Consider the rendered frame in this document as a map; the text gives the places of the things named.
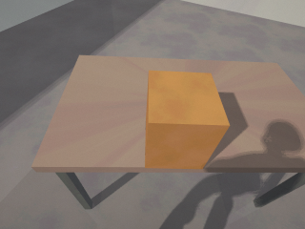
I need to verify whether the table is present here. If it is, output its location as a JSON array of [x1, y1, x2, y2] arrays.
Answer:
[[31, 54, 305, 210]]

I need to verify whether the carton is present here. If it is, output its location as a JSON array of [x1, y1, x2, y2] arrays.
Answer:
[[145, 70, 230, 170]]

